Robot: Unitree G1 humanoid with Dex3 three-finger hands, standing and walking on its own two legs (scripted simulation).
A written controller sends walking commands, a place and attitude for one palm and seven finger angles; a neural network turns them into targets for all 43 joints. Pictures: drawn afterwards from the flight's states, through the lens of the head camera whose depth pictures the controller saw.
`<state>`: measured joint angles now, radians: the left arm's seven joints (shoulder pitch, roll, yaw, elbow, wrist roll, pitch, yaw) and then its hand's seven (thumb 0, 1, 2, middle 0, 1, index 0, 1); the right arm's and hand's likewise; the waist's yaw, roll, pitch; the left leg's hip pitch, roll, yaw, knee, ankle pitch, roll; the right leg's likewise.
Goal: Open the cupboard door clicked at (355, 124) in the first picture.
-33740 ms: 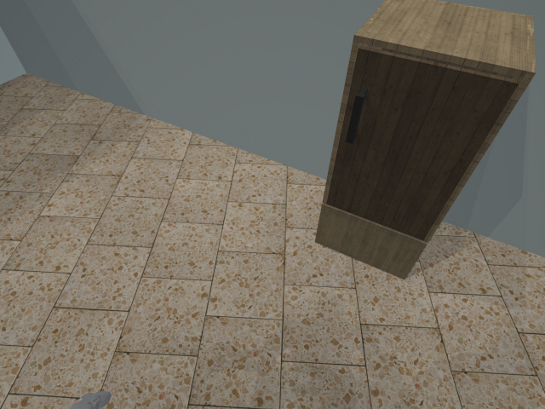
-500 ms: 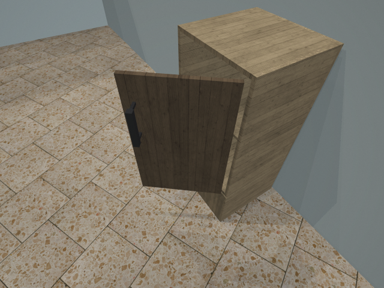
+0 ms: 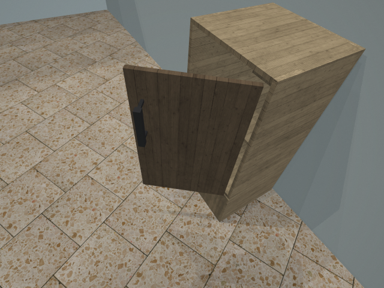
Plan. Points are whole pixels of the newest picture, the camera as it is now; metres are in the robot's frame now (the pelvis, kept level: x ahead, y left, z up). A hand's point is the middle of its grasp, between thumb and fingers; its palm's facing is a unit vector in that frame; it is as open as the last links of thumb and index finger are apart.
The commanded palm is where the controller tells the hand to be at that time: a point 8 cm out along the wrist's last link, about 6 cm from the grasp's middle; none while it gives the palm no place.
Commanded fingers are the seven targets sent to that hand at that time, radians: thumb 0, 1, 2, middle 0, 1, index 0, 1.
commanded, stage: come to a stop and stand still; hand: left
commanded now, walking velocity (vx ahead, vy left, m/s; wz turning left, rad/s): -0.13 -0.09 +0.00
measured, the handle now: (141, 123) +0.56 +0.20 -0.04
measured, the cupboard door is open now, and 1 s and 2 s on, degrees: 51 51 51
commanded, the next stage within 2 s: look again from close up in 1.02 s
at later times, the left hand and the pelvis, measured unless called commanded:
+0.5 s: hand out of the picture +0.07 +0.15 -0.16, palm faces +0.02 -0.97 -0.24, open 7.3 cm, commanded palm none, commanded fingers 0.00 0.90 0.90 -0.20 -0.30 -0.20 -0.30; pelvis +0.01 -0.03 +0.00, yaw +0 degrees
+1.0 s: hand out of the picture +0.01 +0.11 -0.16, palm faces +0.03 -0.98 -0.21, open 7.3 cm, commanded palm none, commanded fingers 0.00 0.90 0.90 -0.20 -0.30 -0.20 -0.30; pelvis +0.01 -0.06 +0.01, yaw +1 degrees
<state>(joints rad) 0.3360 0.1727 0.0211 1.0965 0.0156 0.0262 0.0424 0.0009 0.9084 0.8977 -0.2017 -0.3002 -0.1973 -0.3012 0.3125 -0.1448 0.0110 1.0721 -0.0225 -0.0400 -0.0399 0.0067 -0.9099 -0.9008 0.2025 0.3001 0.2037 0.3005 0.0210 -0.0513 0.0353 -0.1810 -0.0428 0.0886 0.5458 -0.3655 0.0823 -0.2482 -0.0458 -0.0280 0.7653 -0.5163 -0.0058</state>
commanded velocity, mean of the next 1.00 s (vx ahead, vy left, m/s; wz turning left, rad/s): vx -0.01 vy -0.01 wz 0.00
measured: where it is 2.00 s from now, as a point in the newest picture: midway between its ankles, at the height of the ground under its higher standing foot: outside the picture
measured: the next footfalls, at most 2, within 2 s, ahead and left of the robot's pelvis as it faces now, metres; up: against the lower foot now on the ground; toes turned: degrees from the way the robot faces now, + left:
right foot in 0.24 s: +0.06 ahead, -0.13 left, +0.00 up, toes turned -2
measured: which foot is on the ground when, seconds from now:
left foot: down 0.00-1.00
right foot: up 0.00-0.22, down 0.24-1.00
